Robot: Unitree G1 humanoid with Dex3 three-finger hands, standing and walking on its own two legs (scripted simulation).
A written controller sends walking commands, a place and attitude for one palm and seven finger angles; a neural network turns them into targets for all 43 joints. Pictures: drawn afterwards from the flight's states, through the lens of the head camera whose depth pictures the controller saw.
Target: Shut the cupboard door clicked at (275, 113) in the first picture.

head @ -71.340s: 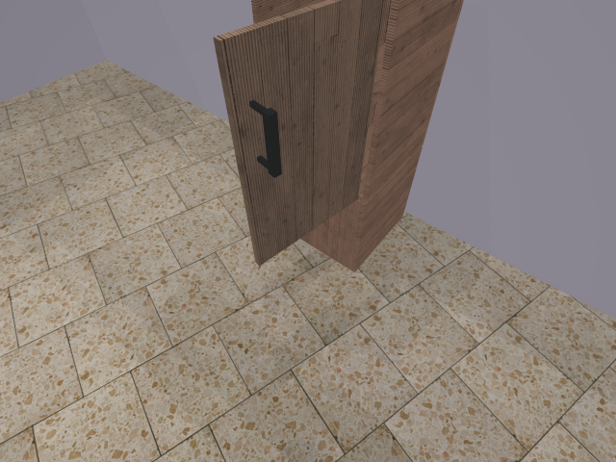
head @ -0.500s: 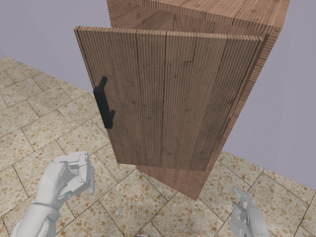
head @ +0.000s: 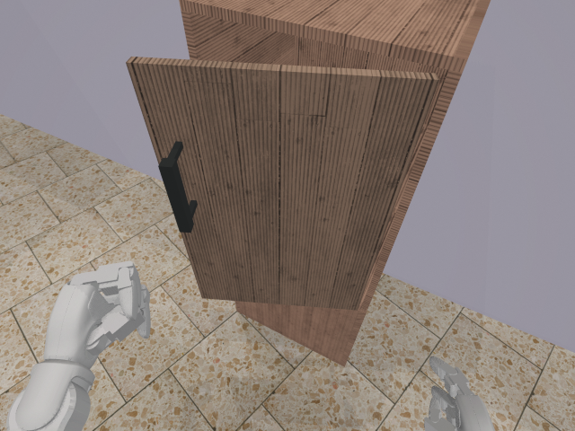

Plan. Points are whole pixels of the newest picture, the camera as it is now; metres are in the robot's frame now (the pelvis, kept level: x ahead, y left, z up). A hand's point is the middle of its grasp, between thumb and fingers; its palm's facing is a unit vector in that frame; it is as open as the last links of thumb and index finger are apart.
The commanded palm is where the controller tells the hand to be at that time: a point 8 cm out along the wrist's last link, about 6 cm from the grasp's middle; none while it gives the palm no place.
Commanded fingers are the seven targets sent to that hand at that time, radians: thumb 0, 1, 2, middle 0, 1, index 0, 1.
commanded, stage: raise the hand and make a fist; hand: left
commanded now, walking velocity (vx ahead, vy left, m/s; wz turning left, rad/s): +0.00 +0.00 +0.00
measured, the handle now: (181, 189) +0.44 +0.21 +0.10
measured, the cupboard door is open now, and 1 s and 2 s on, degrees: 23 23 20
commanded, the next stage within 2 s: bring the fist close to the handle in 0.02 s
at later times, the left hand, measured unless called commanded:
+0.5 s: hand (179, 284) +0.27 +0.16 +0.09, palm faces -0.06 -1.00 -0.04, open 3.1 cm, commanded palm +0.25 +0.22 +0.10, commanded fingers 0.00 0.90 0.90 -1.30 -1.50 -1.30 -1.50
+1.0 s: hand (186, 239) +0.34 +0.17 +0.11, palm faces +0.01 -1.00 -0.03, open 3.1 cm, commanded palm +0.31 +0.21 +0.10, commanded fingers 0.00 0.90 0.90 -1.30 -1.50 -1.30 -1.50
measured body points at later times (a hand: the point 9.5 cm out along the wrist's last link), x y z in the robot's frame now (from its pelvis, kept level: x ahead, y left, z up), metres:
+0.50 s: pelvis +0.00 +0.00 +0.00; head +0.01 -0.01 +0.45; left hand +0.27 +0.22 +0.10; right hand +0.17 -0.23 -0.07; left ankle +0.04 +0.08 -0.70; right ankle -0.01 -0.10 -0.70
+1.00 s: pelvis +0.01 +0.00 +0.01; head +0.03 +0.00 +0.45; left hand +0.33 +0.22 +0.11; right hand +0.17 -0.24 -0.08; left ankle +0.04 +0.08 -0.70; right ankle -0.01 -0.10 -0.70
